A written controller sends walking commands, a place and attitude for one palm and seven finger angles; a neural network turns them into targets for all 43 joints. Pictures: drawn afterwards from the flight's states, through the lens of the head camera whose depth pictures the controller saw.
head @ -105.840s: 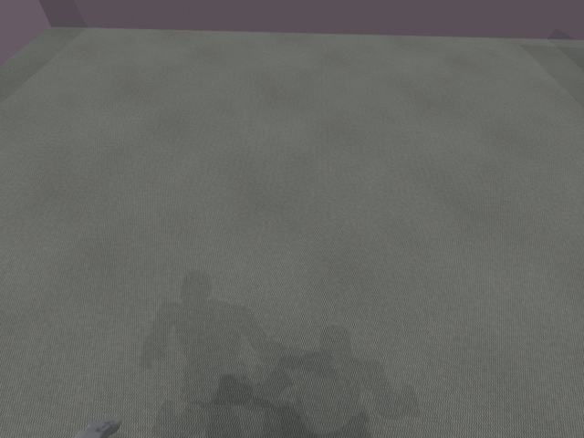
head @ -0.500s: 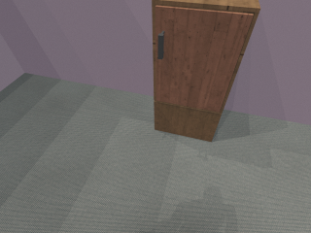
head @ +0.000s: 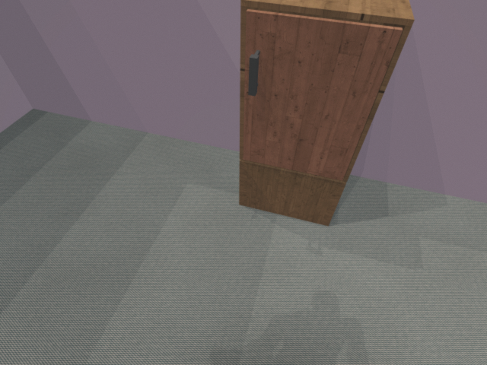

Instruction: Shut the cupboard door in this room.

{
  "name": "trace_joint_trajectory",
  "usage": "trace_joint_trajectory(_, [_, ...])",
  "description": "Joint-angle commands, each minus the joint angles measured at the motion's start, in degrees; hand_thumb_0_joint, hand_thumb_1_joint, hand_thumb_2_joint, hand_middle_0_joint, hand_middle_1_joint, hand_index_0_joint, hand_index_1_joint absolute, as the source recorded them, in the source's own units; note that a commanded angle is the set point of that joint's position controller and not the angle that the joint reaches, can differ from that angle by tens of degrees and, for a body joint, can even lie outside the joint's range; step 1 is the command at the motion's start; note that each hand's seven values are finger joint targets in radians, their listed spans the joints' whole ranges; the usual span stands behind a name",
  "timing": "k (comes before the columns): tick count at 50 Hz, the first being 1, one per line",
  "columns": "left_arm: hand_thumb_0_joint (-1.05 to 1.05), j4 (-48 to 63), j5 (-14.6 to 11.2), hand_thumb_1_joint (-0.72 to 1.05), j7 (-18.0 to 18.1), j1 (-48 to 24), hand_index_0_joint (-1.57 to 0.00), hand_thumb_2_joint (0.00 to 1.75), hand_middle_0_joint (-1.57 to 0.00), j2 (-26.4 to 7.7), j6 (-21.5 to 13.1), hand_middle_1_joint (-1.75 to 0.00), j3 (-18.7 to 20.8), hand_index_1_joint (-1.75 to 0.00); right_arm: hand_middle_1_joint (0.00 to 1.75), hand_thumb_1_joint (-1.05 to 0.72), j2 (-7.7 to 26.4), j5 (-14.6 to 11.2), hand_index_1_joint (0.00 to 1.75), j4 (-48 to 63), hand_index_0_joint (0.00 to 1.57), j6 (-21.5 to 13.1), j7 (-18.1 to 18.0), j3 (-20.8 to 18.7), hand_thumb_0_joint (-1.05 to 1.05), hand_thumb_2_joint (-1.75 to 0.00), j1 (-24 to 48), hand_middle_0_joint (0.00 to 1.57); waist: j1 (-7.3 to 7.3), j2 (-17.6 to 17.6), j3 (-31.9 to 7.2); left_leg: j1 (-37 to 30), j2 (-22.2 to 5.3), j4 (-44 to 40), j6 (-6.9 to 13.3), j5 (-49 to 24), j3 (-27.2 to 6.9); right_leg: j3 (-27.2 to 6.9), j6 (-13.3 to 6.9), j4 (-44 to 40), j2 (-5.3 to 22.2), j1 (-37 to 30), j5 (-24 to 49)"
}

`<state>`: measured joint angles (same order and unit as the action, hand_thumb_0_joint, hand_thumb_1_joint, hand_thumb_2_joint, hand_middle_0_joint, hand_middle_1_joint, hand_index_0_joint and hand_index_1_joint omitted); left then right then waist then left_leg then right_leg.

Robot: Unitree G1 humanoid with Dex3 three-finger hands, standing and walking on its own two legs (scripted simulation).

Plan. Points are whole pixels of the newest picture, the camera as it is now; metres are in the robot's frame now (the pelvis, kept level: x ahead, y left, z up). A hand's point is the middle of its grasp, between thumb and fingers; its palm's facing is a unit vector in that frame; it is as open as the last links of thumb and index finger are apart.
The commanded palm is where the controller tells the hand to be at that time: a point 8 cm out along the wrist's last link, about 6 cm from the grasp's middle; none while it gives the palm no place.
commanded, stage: look to check the result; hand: left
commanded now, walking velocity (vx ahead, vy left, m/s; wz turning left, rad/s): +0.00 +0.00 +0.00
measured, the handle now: (255, 72) +0.95 +0.02 +0.01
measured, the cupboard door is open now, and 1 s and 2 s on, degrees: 0 0 0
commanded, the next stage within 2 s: stand and wait in 0.48 s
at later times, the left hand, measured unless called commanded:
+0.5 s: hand out of the picture +0.08 +0.23 -0.16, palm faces +0.01 -0.95 -0.32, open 7.4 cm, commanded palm none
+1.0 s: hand out of the picture +0.09 +0.22 -0.16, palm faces +0.00 -0.95 -0.32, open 7.4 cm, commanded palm none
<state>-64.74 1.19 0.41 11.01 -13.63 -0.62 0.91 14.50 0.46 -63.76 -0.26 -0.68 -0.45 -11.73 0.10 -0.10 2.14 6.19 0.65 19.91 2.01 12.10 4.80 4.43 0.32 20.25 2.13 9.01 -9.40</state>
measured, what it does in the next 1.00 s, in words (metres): stands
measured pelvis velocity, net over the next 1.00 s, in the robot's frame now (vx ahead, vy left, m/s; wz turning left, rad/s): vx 0.03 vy -0.02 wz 0.01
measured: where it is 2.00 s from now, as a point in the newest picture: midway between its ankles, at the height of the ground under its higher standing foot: outside the picture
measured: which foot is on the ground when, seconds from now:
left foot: down 0.00-1.00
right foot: down 0.00-1.00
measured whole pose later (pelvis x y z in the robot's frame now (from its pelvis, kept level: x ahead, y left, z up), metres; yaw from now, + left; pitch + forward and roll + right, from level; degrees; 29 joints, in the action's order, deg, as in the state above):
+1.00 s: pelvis +0.03 -0.02 +0.00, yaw +1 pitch -1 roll +0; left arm -64.9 0.9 0.3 8.4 -17.1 -1.0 0.8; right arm 17.6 0.4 -64.3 0.0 -0.5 0.2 -8.8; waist 0.1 -0.8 2.4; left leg 2.1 -0.6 15.9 0.3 12.4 3.5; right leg 5.8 -0.8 16.7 0.7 4.8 -10.5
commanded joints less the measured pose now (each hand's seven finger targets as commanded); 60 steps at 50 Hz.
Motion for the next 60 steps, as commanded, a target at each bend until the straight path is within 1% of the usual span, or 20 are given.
trace_joint_trajectory(1, [0.00, 2.4, -0.3, 0.90, 0.6, -0.4, -0.20, 0.90, -0.20, -10.7, -0.9, -0.30, 1.8, -0.30, 0.30, -0.90, 9.7, 0.2, 0.30, 2.5, 0.20, -1.3, -0.8, -1.6, 0.00, -0.90, 0.2, 0.20, 0.10, -1.2, -1.6, 1.6, -8.0, -5.2, -0.2, -8.7, -7.4, -5.7, -2.4, -2.9, 5.2, -2.9, 6.8])
trace_joint_trajectory(4, [0.00, 2.4, -0.3, 0.90, 0.6, -0.6, -0.20, 0.90, -0.20, -11.4, -1.1, -0.30, 1.8, -0.30, 0.30, -0.90, 10.4, 0.2, 0.30, 2.6, 0.20, -1.2, -0.8, -1.7, 0.00, -0.90, 1.0, 0.20, 0.13, 0.0, -2.6, 0.2, -8.1, -4.8, -0.2, -10.8, -7.3, -5.5, -2.5, -2.9, 5.5, -3.4, 9.3])
trace_joint_trajectory(6, [0.00, 2.3, -0.3, 0.90, 0.6, -1.1, -0.20, 0.90, -0.20, -11.8, -1.0, -0.30, 1.8, -0.30, 0.30, -0.90, 11.0, 0.2, 0.30, 2.6, 0.20, -1.2, -0.8, -1.7, 0.00, -0.90, 1.3, 0.20, 0.23, -0.1, -2.5, 0.1, -8.2, -5.1, -0.3, -10.0, -7.3, -5.6, -2.4, -3.3, 5.5, -3.5, 8.4])
trace_joint_trajectory(7, [0.00, 2.3, -0.4, 0.90, 0.5, -1.4, -0.20, 0.90, -0.20, -11.9, -1.0, -0.30, 1.7, -0.30, 0.30, -0.90, 11.2, 0.1, 0.30, 2.6, 0.20, -1.1, -0.8, -1.6, 0.00, -0.90, 1.8, 0.20, 0.14, -0.5, -1.5, 0.3, -8.1, -5.5, -0.3, -9.5, -7.4, -5.7, -2.4, -3.5, 5.4, -3.1, 7.7])
trace_joint_trajectory(10, [0.00, 2.3, -0.3, 0.90, 0.5, -1.8, -0.20, 0.90, -0.20, -12.6, -0.9, -0.30, 1.7, -0.30, 0.30, -0.90, 11.6, 0.1, 0.30, 2.5, 0.20, -1.0, -0.7, -1.5, 0.00, -0.90, 2.4, 0.20, 0.08, -0.1, -1.0, 0.4, -8.3, -5.9, -0.4, -8.9, -7.3, -5.7, -2.3, -4.0, 5.5, -3.1, 7.3])
trace_joint_trajectory(14, [0.00, 2.4, -0.3, 0.90, 0.5, -2.3, -0.20, 0.90, -0.20, -13.4, -1.1, -0.30, 1.7, -0.30, 0.30, -0.90, 12.3, 0.1, 0.30, 2.5, 0.20, -1.1, -0.6, -1.6, 0.00, -0.90, 3.1, 0.20, 0.05, 0.1, -2.3, -0.3, -8.3, -5.8, -0.4, -9.9, -7.2, -5.7, -2.4, -4.1, 5.8, -4.2, 8.8])
trace_joint_trajectory(16, [0.00, 2.5, -0.4, 0.90, 0.5, -2.5, -0.20, 0.90, -0.20, -13.6, -1.2, -0.30, 1.7, -0.30, 0.30, -0.90, 12.8, 0.2, 0.30, 2.6, 0.20, -1.2, -0.6, -1.6, 0.00, -0.90, 3.3, 0.20, 0.12, 0.8, -3.3, -1.2, -8.4, -5.6, -0.4, -11.9, -7.4, -5.7, -2.5, -3.7, 5.8, -4.8, 11.1])
trace_joint_trajectory(20, [0.00, 2.7, -0.4, 0.90, 0.6, -2.9, -0.20, 0.90, -0.20, -14.2, -1.3, -0.30, 1.8, -0.30, 0.30, -0.90, 13.2, 0.1, 0.30, 2.7, 0.20, -1.2, -0.6, -1.5, 0.00, -0.90, 3.7, 0.20, 0.11, 0.5, -4.0, -1.9, -8.5, -5.3, -0.6, -14.5, -7.1, -5.4, -2.6, -3.3, 6.0, -5.8, 14.3])
trace_joint_trajectory(22, [0.00, 2.8, -0.4, 0.90, 0.5, -3.2, -0.20, 0.90, -0.20, -14.2, -1.3, -0.30, 1.8, -0.30, 0.30, -0.90, 13.3, 0.2, 0.30, 2.6, 0.20, -1.1, -0.6, -1.6, 0.00, -0.90, 4.0, 0.20, 0.13, 0.2, -3.3, -1.7, -8.4, -5.6, -0.7, -13.1, -7.2, -5.5, -2.5, -3.9, 6.0, -5.6, 13.0])
trace_joint_trajectory(28, [0.00, 3.1, -0.4, 0.90, 0.6, -3.5, -0.20, 0.90, -0.20, -14.7, -1.3, -0.30, 1.8, -0.30, 0.30, -0.90, 13.7, 0.1, 0.30, 2.9, 0.20, -1.0, -0.6, -1.5, 0.00, -0.90, 4.3, 0.20, 0.05, 0.0, -2.9, -1.7, -8.4, -5.6, -0.9, -14.1, -7.1, -5.3, -2.6, -4.1, 6.0, -6.0, 14.2])
trace_joint_trajectory(31, [0.00, 3.0, -0.4, 0.90, 0.5, -3.9, -0.20, 0.90, -0.20, -14.7, -1.2, -0.30, 1.7, -0.30, 0.30, -0.90, 13.7, 0.2, 0.30, 2.7, 0.20, -1.0, -0.6, -1.4, 0.00, -0.90, 4.5, 0.20, 0.06, -0.4, -1.9, -1.2, -8.4, -6.3, -0.9, -12.1, -7.2, -5.8, -2.6, -4.8, 6.1, -5.8, 12.2])
trace_joint_trajectory(33, [0.00, 3.1, -0.3, 0.90, 0.5, -3.8, -0.20, 0.90, -0.20, -14.7, -1.3, -0.30, 1.9, -0.30, 0.30, -0.90, 13.8, 0.1, 0.30, 2.8, 0.20, -1.1, -0.6, -1.4, 0.00, -0.90, 4.3, 0.20, 0.03, -0.3, -2.9, -1.5, -8.4, -6.1, -0.9, -12.4, -7.2, -5.7, -2.6, -4.8, 5.9, -6.4, 12.4])
trace_joint_trajectory(36, [0.00, 3.0, -0.5, 0.90, 0.4, -3.9, -0.20, 0.90, -0.20, -14.6, -1.2, -0.30, 1.8, -0.30, 0.30, -0.90, 13.8, 0.2, 0.30, 2.7, 0.20, -1.1, -0.6, -1.3, 0.00, -0.90, 4.5, 0.20, -0.04, -0.8, -2.7, -1.7, -8.4, -6.3, -1.0, -12.6, -7.2, -5.6, -2.6, -4.8, 6.2, -6.4, 12.6])
trace_joint_trajectory(38, [0.00, 3.0, -0.4, 0.90, 0.5, -3.9, -0.20, 0.90, -0.20, -14.7, -1.3, -0.30, 1.8, -0.30, 0.30, -0.90, 13.8, 0.1, 0.30, 2.9, 0.20, -1.1, -0.6, -1.3, 0.00, -0.90, 4.2, 0.20, 0.04, 0.6, -2.8, -2.0, -8.6, -6.2, -0.9, -12.7, -7.1, -5.5, -2.6, -4.9, 6.0, -6.3, 13.0])
trace_joint_trajectory(40, [0.00, 3.0, -0.5, 0.90, 0.4, -4.1, -0.20, 0.90, -0.20, -14.7, -1.2, -0.30, 1.8, -0.30, 0.30, -0.90, 13.8, 0.1, 0.30, 2.7, 0.20, -1.1, -0.6, -1.3, 0.00, -0.90, 4.2, 0.20, 0.07, -0.3, -2.7, -1.7, -8.5, -6.3, -1.0, -12.4, -7.2, -5.8, -2.6, -5.1, 6.1, -6.6, 12.6])
trace_joint_trajectory(45, [0.00, 2.8, -0.5, 0.90, 0.5, -3.8, -0.20, 0.90, -0.20, -14.6, -1.4, -0.30, 1.8, -0.30, 0.30, -0.90, 13.9, 0.2, 0.30, 2.5, 0.20, -1.1, -0.8, -1.4, 0.00, -0.90, 3.9, 0.20, 0.10, 0.4, -3.9, -2.7, -8.7, -5.9, -1.0, -13.8, -7.0, -5.6, -2.8, -4.7, 6.3, -7.2, 14.9])
trace_joint_trajectory(50, [0.00, 2.8, -0.5, 0.90, 0.6, -3.9, -0.20, 0.90, -0.20, -14.8, -1.3, -0.30, 1.7, -0.30, 0.30, -0.90, 13.7, 0.1, 0.30, 2.4, 0.20, -1.0, -0.8, -1.3, 0.00, -0.90, 3.8, 0.20, 0.12, -0.6, -2.9, -2.1, -8.6, -6.2, -1.2, -12.9, -6.9, -5.8, -2.8, -5.0, 6.1, -7.0, 13.9])
trace_joint_trajectory(52, [0.00, 2.7, -0.5, 0.90, 0.5, -3.6, -0.20, 0.90, -0.20, -14.7, -1.3, -0.30, 1.8, -0.30, 0.30, -0.90, 13.6, 0.1, 0.30, 2.4, 0.20, -1.0, -0.7, -1.3, 0.00, -0.90, 3.9, 0.20, 0.06, -0.4, -2.4, -2.1, -8.6, -6.3, -1.1, -12.3, -6.9, -5.9, -2.8, -5.2, 6.1, -6.7, 13.5])
trace_joint_trajectory(53, [0.00, 2.8, -0.5, 0.90, 0.6, -3.6, -0.20, 0.90, -0.20, -14.8, -1.3, -0.30, 1.8, -0.30, 0.30, -0.90, 13.7, 0.1, 0.30, 2.5, 0.20, -1.0, -0.7, -1.3, 0.00, -0.90, 3.6, 0.20, 0.07, 0.6, -3.0, -2.3, -8.7, -6.2, -1.0, -13.0, -7.0, -5.7, -2.8, -5.1, 6.0, -7.1, 14.1])
trace_joint_trajectory(60, [0.00, 2.7, -0.5, 0.90, 0.6, -3.6, -0.20, 0.90, -0.20, -14.7, -1.3, -0.30, 1.7, -0.30, 0.30, -0.90, 13.7, 0.1, 0.30, 2.3, 0.20, -1.0, -0.8, -1.4, 0.00, -0.90, 3.7, 0.20, 0.11, 0.2, -2.6, -2.6, -8.7, -6.3, -1.0, -13.1, -6.8, -5.7, -2.9, -5.2, 6.2, -6.8, 14.4])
